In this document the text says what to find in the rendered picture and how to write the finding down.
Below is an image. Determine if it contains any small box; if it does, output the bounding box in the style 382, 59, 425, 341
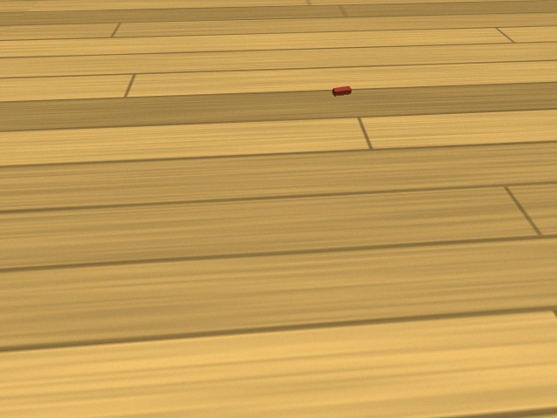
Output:
332, 86, 352, 96

